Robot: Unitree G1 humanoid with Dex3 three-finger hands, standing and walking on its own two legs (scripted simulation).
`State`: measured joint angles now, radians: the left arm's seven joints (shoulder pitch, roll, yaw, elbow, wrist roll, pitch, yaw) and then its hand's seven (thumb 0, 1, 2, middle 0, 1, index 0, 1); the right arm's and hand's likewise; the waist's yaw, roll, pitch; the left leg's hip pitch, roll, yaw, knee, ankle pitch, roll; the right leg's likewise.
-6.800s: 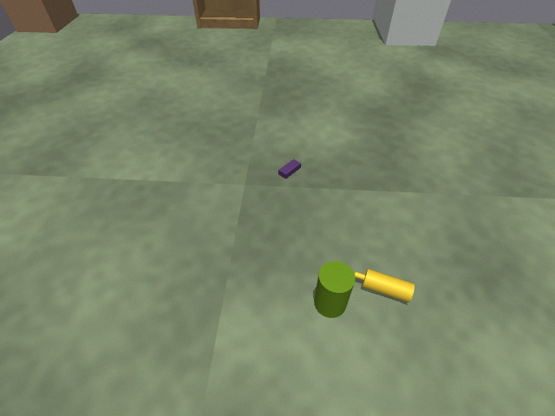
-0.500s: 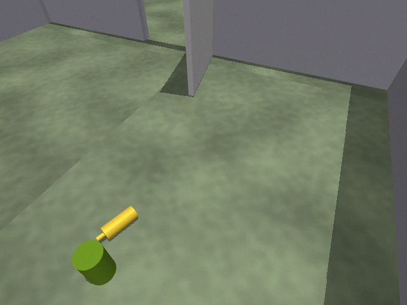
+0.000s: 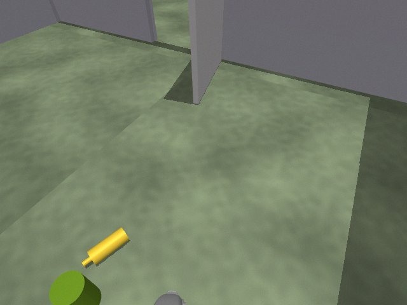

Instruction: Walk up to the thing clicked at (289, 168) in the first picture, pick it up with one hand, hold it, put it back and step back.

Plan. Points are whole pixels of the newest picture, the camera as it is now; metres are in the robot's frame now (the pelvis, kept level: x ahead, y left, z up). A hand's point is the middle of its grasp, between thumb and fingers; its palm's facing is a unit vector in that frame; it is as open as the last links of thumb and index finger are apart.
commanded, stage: walk up
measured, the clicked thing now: out of the picture +0.49 +1.37 -0.76
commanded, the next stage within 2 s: none
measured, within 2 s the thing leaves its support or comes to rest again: neither
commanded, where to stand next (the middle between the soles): +1.02 +0.06 m, yaw -1 degrees
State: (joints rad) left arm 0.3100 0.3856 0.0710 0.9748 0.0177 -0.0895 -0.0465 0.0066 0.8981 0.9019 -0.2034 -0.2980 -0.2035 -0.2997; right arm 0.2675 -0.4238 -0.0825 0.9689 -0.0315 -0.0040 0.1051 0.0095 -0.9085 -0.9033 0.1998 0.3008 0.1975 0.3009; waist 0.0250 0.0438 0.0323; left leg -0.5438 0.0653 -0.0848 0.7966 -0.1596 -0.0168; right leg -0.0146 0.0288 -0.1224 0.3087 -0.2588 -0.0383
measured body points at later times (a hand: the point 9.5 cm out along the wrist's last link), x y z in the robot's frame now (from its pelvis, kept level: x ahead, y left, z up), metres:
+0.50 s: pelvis +0.27 +0.03 -0.01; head +0.29 +0.03 +0.44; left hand +0.38 +0.35 -0.12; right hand +0.32 -0.29 -0.13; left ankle +0.19 +0.17 -0.74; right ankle +0.42 -0.11 -0.72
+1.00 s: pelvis +0.50 +0.05 -0.02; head +0.52 +0.07 +0.43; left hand +0.50 +0.38 -0.14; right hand +0.61 -0.27 -0.11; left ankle +0.61 +0.17 -0.75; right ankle +0.44 -0.10 -0.74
